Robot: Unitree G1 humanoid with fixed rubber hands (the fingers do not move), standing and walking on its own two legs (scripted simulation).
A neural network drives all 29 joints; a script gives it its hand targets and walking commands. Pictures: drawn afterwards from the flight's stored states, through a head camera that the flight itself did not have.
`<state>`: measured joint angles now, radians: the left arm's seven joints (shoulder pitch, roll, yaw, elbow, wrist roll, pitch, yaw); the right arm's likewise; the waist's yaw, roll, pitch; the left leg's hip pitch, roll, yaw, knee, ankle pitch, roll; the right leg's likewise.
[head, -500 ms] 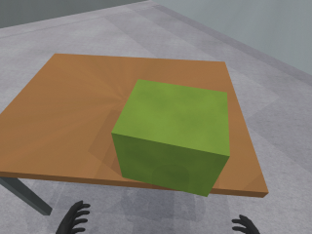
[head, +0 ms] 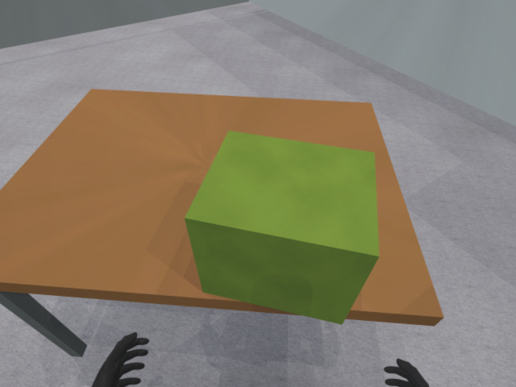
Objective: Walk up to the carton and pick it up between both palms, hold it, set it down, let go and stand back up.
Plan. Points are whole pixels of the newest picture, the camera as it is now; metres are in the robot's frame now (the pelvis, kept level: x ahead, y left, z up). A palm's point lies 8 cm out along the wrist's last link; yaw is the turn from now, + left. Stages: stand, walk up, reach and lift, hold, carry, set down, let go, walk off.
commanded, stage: stand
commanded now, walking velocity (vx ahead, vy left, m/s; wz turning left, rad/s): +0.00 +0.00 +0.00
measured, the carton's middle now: (284, 225) +0.41 -0.04 +0.00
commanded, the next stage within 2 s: none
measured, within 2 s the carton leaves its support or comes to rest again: neither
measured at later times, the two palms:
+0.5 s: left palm out of the picture +0.15 +0.24 -0.08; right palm out of the picture +0.12 -0.25 -0.10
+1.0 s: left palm out of the picture +0.14 +0.24 -0.08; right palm out of the picture +0.11 -0.25 -0.10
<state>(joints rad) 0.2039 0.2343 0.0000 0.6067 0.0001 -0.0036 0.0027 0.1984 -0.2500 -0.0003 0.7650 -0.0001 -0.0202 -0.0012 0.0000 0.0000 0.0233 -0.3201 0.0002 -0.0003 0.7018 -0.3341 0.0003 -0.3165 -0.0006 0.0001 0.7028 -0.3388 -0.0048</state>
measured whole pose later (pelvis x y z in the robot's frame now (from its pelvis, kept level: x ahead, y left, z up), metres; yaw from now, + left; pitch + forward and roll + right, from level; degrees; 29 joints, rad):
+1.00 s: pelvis +0.00 +0.00 +0.00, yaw +0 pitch -3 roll +0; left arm 0.20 0.24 0.00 0.64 0.00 0.00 0.00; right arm 0.20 -0.25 0.00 0.79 0.00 -0.02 0.00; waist 0.00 0.00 0.03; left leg -0.32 0.00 0.00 0.69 -0.32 0.00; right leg -0.32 0.00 0.00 0.69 -0.33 0.00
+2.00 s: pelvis +0.00 +0.00 +0.00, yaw +0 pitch -2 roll +0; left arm 0.20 0.24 0.00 0.67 0.00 -0.01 0.00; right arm 0.20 -0.25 0.00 0.82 0.00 -0.02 0.00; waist 0.00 0.00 0.03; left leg -0.32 0.00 0.00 0.65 -0.30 0.00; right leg -0.32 0.00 0.00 0.65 -0.31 0.00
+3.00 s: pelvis +0.00 +0.00 +0.01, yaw +0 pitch -1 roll +0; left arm 0.20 0.24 0.00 0.70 0.00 -0.01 0.00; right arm 0.20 -0.25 0.00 0.84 0.00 -0.02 0.00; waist 0.00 0.00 0.03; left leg -0.32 0.00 0.00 0.63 -0.28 0.00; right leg -0.32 0.00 0.00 0.63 -0.29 -0.01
